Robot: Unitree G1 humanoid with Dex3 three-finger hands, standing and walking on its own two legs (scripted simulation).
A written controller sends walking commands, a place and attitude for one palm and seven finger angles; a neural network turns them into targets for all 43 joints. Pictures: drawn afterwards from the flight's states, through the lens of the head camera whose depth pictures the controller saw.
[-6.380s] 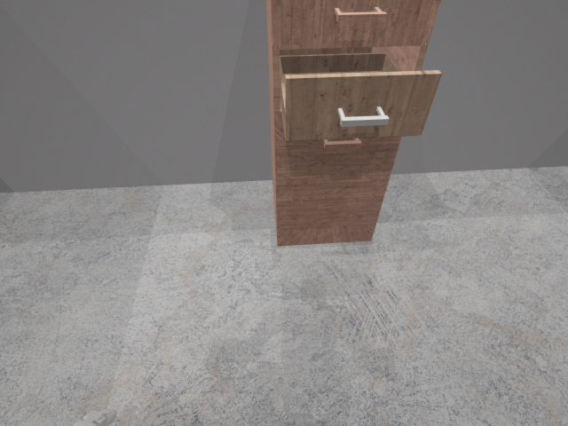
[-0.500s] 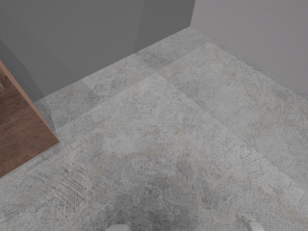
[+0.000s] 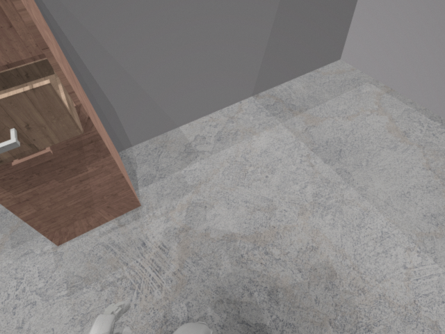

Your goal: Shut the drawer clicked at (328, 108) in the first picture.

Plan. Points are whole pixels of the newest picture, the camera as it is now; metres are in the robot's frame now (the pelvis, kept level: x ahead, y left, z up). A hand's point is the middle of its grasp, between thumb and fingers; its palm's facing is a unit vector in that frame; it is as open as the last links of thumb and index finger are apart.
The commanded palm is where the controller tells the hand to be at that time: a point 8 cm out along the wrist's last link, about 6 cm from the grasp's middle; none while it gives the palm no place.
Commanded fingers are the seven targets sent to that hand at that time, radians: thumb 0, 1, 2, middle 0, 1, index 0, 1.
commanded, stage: turn to face it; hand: left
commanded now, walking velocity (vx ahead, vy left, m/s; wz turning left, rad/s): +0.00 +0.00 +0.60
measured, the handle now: out of the picture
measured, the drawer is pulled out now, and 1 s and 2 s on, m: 0.17 0.17 0.17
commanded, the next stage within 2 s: take the last steps up to it in 0.88 s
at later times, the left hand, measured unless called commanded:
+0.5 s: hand out of the picture -0.04 +0.29 -0.18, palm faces +0.35 -0.91 -0.24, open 7.4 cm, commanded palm none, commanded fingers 0.00 0.90 0.90 -0.20 -0.30 -0.20 -0.30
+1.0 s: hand out of the picture +0.00 +0.25 -0.14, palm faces +0.46 -0.85 -0.27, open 7.4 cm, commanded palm none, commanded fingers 0.00 0.90 0.90 -0.20 -0.30 -0.20 -0.30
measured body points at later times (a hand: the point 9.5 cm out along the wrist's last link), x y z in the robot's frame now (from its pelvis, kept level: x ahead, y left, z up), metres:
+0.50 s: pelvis -0.01 +0.06 +0.00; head +0.02 +0.11 +0.44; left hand -0.06 +0.33 -0.16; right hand +0.18 -0.15 -0.11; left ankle -0.03 +0.14 -0.73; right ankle -0.01 -0.10 -0.65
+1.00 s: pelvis -0.01 +0.03 +0.00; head +0.02 +0.01 +0.45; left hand -0.02 +0.29 -0.12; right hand +0.11 -0.18 -0.16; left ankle -0.03 +0.14 -0.72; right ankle +0.03 -0.07 -0.73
